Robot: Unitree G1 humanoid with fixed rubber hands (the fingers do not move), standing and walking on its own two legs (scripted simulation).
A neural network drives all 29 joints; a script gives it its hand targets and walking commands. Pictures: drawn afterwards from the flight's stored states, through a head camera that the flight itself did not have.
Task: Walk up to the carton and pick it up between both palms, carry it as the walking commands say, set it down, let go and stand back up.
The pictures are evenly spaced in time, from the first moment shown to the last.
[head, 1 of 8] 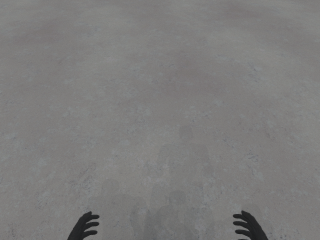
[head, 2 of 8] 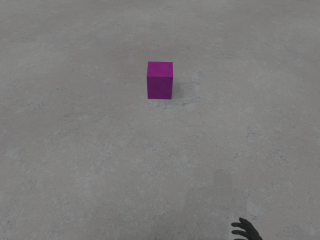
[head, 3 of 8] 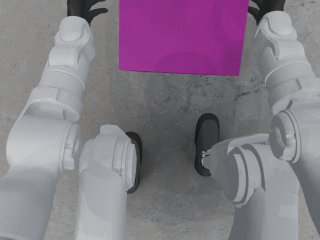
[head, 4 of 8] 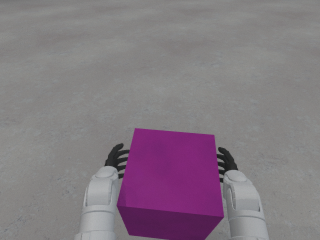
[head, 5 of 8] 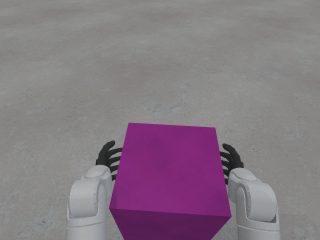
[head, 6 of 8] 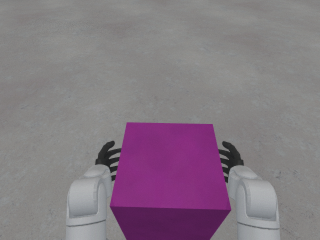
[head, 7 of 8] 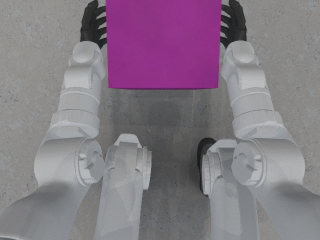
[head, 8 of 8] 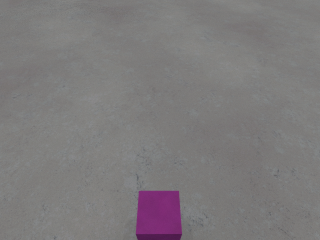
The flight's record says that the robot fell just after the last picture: no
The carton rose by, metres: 0.68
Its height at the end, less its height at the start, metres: +0.00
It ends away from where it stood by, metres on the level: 2.34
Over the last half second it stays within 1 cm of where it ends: yes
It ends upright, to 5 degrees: yes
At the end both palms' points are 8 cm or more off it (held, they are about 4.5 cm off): yes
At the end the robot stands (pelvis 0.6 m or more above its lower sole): yes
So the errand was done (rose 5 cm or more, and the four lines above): yes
